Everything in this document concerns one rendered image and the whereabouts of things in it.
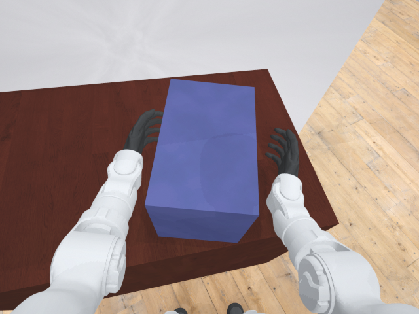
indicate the pedestal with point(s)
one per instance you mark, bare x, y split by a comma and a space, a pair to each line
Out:
55, 147

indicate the right robot forearm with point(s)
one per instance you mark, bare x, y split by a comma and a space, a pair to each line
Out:
293, 224

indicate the robot right upper arm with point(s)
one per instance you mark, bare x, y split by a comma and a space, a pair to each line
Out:
343, 282

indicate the robot right hand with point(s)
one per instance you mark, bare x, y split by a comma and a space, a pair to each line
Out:
289, 156

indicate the robot left hand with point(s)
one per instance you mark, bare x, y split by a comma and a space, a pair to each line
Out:
137, 138

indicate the robot left upper arm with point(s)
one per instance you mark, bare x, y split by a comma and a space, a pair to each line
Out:
88, 267

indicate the carton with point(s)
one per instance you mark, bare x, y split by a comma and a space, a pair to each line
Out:
204, 180

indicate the left robot forearm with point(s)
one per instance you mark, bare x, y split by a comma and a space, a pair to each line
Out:
113, 206

